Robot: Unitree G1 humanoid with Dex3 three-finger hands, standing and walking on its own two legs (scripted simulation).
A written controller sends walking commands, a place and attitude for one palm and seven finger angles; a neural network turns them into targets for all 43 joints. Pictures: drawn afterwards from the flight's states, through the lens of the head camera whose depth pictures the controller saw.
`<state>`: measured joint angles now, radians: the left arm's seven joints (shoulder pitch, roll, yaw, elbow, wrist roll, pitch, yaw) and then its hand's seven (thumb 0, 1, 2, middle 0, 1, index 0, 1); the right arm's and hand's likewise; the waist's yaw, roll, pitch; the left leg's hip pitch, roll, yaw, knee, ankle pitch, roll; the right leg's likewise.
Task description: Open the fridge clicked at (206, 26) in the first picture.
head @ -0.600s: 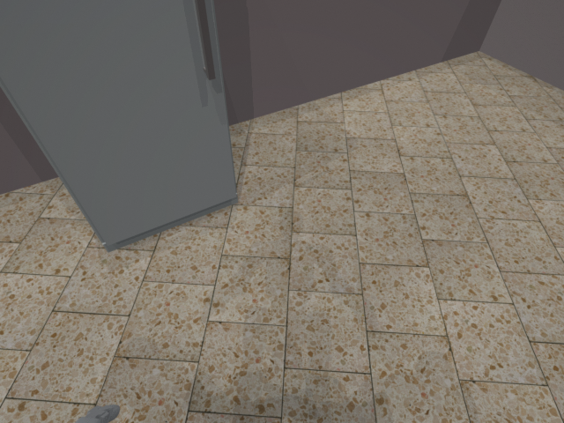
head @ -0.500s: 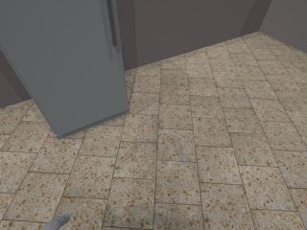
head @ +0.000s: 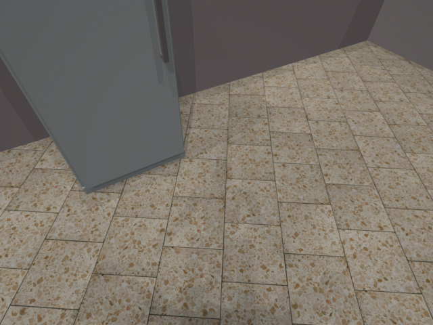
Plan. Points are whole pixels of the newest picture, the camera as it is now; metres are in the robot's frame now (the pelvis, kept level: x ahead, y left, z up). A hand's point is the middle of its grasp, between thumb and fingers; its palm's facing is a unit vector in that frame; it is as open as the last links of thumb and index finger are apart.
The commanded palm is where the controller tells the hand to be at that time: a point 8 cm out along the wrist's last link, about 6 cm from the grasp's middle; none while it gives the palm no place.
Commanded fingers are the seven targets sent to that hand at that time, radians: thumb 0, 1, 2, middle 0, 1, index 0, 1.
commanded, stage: stand and wait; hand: right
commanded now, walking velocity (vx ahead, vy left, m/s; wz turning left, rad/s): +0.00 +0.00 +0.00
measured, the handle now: out of the picture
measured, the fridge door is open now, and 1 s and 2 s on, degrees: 0 0 0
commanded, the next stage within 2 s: look at it before walking up in 0.22 s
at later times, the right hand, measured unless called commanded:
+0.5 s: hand out of the picture +0.08 -0.24 -0.15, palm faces -0.03 +0.94 -0.33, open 7.4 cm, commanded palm none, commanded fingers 0.00 -0.90 -0.90 0.20 0.30 0.20 0.30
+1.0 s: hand out of the picture +0.07 -0.24 -0.15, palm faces -0.01 +0.94 -0.34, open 7.4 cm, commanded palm none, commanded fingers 0.00 -0.90 -0.90 0.20 0.30 0.20 0.30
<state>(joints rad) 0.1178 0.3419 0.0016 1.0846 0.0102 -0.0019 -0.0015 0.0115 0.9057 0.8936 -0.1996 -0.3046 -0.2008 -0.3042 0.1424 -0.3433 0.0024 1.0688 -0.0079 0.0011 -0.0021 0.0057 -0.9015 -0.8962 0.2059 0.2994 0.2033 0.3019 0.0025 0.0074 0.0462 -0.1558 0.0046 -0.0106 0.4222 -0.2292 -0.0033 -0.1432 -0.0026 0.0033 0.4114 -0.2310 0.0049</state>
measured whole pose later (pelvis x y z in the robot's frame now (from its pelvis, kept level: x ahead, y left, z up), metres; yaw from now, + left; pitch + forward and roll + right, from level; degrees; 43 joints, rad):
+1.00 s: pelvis +0.00 +0.01 +0.00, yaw +0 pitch -2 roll +0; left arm 0.11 0.34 -0.01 1.11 0.01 -0.01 0.00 0.01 0.91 0.89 -0.20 -0.30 -0.20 -0.30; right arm 0.13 -0.34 0.00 1.09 -0.01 0.00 -0.01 0.00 -0.90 -0.90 0.21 0.30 0.20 0.30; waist 0.00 0.00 0.04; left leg -0.14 -0.01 0.00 0.38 -0.20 0.01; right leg -0.13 -0.01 0.01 0.37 -0.20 0.02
